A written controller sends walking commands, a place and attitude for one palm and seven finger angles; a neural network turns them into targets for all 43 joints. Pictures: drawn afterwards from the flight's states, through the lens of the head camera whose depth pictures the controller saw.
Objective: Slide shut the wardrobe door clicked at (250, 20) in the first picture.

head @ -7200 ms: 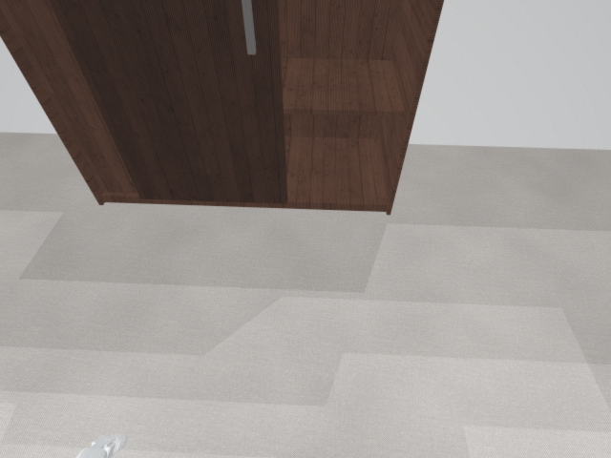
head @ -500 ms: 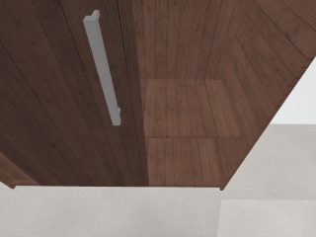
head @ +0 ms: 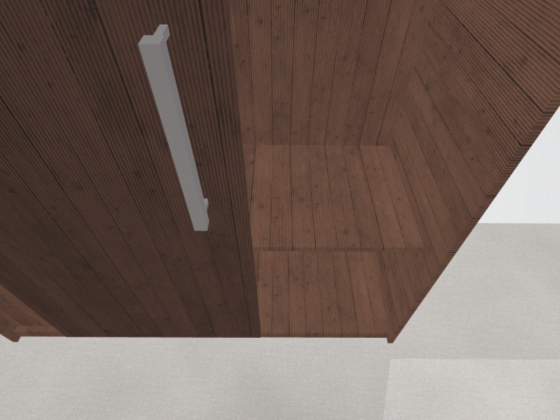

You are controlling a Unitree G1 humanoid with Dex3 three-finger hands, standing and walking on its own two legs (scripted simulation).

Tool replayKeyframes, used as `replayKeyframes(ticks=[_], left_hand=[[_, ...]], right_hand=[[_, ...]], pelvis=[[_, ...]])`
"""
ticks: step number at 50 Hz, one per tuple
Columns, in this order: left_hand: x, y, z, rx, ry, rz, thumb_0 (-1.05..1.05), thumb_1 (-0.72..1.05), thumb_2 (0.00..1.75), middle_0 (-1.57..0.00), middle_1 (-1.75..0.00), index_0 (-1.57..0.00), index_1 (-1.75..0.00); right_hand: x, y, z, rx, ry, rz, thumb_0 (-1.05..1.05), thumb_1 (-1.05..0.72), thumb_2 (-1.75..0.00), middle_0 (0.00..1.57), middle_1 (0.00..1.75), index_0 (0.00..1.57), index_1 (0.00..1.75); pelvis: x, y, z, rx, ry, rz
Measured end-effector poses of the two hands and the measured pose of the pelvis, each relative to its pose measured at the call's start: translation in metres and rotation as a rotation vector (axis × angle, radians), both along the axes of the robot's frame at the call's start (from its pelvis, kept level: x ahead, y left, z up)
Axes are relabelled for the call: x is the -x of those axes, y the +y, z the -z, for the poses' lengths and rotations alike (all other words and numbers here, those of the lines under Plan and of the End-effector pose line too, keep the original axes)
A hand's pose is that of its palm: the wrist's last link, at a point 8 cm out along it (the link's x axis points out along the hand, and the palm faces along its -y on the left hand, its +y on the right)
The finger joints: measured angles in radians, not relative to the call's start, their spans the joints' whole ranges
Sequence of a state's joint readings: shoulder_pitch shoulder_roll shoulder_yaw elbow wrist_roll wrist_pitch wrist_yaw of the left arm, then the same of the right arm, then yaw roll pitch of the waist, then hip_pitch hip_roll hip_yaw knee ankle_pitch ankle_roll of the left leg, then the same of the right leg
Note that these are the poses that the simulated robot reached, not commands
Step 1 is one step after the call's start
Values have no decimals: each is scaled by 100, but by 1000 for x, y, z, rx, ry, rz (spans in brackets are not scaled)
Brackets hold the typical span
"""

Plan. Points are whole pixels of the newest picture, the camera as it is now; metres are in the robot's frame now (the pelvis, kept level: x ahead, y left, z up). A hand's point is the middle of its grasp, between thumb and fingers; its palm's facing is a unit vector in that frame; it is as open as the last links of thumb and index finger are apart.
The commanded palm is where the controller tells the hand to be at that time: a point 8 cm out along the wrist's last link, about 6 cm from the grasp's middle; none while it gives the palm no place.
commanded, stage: raise the hand with hooked fingers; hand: left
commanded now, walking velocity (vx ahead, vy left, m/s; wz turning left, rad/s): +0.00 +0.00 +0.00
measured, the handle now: (185, 146) +0.46 +0.18 +0.15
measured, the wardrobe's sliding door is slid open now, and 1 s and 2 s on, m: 0.46 0.46 0.46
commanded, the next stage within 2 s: none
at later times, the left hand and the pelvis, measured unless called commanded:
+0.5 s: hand (180, 388) +0.17 +0.15 -0.02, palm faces +0.06 -1.00 -0.03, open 8.4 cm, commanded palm +0.12 +0.22 -0.02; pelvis -0.05 -0.05 -0.05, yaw +1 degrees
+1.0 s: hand (126, 357) +0.19 +0.21 +0.03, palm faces +0.14 -0.99 -0.07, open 11.5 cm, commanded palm +0.15 +0.25 +0.04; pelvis -0.04 -0.05 -0.04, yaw +2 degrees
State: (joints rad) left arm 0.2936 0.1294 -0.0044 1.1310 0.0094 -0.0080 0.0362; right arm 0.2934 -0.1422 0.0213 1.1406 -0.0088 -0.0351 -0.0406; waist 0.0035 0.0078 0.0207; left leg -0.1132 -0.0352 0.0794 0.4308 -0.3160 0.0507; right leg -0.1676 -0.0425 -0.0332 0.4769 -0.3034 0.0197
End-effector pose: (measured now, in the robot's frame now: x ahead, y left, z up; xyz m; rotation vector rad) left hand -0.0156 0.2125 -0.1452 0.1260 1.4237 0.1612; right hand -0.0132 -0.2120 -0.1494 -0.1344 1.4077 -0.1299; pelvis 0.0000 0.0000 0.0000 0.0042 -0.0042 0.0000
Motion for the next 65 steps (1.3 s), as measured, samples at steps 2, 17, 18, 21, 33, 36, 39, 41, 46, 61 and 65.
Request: replayKeyframes(ticks=[2,17,18,21,33,36,39,41,46,61,65], left_hand=[[0,-1,0,0,-1,0,0,91,90,-20,-30,-19,-30],[-186,10,-149,-94,-1086,50,3,83,85,-20,-36,-20,-37],[-194,4,-157,-66,-1178,60,2,81,84,-21,-37,-20,-38],[-195,-9,-160,34,-1378,84,1,74,82,-21,-41,-20,-42],[-104,15,-129,-102,-1335,30,1,45,70,-24,-59,-23,-59],[-118,16,-150,-103,-1443,87,1,37,67,-24,-63,-23,-64],[-145,14,-158,-35,-1444,172,1,30,64,-24,-68,-24,-68],[-162,15,-159,17,-1387,207,1,26,62,-25,-71,-24,-71],[-179,31,-167,43,-1288,144,0,14,57,-26,-78,-25,-79],[-181,64,-193,20,-1388,140,0,-21,42,-28,-101,-27,-101],[-185,77,-214,-16,-1448,135,-1,-30,38,-29,-107,-28,-107]], right_hand=[[-1,-1,0,0,-1,0,0,-91,-90,20,30,20,30],[-90,-76,-41,153,-595,-53,2,-92,-90,20,30,20,30],[-100,-82,-46,159,-644,-65,2,-92,-90,20,30,20,30],[-129,-94,-58,168,-770,-98,1,-91,-90,20,30,20,30],[-178,-75,-30,84,-878,-270,1,-90,-90,20,30,19,30],[-169,-62,-14,43,-833,-278,1,-90,-90,20,30,20,30],[-153,-55,-4,17,-780,-252,1,-90,-90,20,30,20,30],[-142,-54,-3,13,-748,-217,1,-90,-90,20,30,20,30],[-119,-67,-13,50,-706,-124,1,-90,-90,20,30,20,30],[-133,-71,-57,180,-755,-179,1,-90,-90,20,30,20,30],[-146,-50,-67,147,-803,-201,1,-90,-90,20,30,20,30]], pelvis=[[0,-1,0,0,-1,-1],[30,-24,12,-7,117,-30],[33,-27,16,-8,132,-26],[40,-37,30,-12,172,-12],[54,-61,68,20,200,-71],[57,-64,69,32,195,-84],[59,-65,66,34,189,-85],[58,-64,62,28,185,-78],[48,-57,47,11,172,-52],[38,-26,30,32,129,-45],[36,-20,24,39,109,-50]])
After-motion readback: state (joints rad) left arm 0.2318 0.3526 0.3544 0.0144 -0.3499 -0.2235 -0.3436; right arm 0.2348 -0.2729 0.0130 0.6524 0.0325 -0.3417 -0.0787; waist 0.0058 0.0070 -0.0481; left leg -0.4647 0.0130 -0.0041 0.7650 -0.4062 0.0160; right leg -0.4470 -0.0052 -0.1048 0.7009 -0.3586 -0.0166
